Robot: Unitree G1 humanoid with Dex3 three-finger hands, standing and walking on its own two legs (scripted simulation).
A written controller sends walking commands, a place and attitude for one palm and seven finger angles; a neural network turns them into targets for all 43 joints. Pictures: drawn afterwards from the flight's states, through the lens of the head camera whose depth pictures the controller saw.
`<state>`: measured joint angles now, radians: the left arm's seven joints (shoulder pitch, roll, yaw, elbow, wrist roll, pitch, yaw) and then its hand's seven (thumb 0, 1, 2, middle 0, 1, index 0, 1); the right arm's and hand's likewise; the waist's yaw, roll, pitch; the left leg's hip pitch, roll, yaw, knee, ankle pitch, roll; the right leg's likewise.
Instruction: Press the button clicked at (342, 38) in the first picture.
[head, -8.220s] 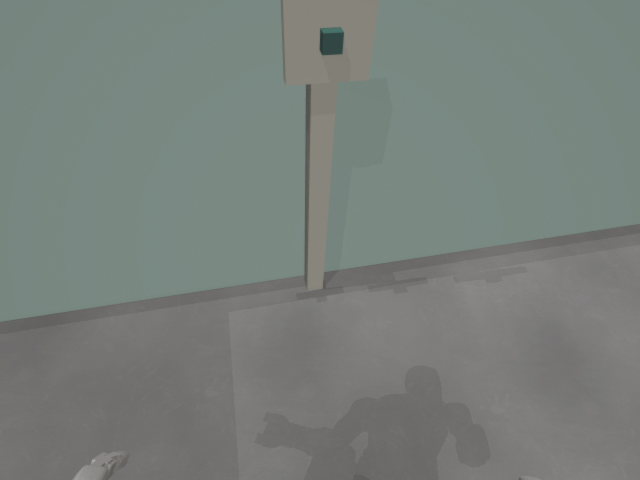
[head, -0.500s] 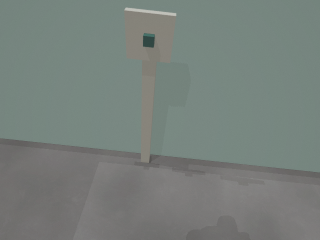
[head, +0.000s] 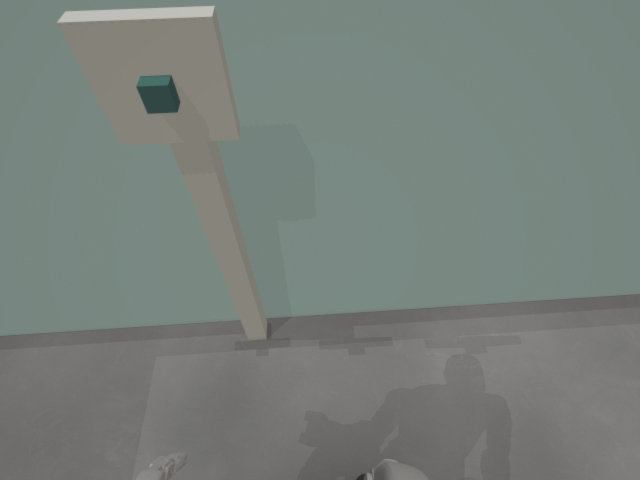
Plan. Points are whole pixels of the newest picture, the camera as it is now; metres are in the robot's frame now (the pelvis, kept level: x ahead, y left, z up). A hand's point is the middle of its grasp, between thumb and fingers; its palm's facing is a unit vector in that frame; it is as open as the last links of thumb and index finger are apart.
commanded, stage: take the last steps up to it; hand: left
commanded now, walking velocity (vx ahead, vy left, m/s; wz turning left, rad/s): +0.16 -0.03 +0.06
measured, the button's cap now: (159, 93) +0.56 +0.23 +0.18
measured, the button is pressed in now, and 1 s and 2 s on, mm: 0 0 0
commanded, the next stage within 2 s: come to a stop and stand still in 0.02 s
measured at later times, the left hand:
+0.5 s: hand out of the picture +0.10 +0.18 -0.16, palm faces +0.05 -0.98 -0.20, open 7.4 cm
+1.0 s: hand out of the picture +0.02 +0.12 -0.13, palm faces +0.09 -0.97 -0.22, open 7.4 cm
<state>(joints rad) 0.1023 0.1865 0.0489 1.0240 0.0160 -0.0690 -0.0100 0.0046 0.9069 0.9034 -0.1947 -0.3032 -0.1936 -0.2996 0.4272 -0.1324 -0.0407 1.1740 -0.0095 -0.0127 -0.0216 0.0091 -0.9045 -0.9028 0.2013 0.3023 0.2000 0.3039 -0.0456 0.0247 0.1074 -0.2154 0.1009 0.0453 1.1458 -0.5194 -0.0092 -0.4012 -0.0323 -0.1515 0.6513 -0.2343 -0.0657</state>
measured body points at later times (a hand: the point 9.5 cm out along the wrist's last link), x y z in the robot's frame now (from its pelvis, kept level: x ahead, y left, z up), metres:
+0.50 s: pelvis +0.08 +0.00 +0.01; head +0.11 +0.01 +0.46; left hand +0.10 +0.23 -0.15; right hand +0.18 -0.22 -0.13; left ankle +0.15 +0.12 -0.72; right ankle +0.04 -0.12 -0.66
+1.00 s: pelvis +0.03 -0.05 +0.03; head +0.05 -0.07 +0.48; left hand +0.02 +0.17 -0.12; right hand +0.04 -0.30 -0.14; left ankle -0.01 +0.10 -0.67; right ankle +0.03 -0.15 -0.72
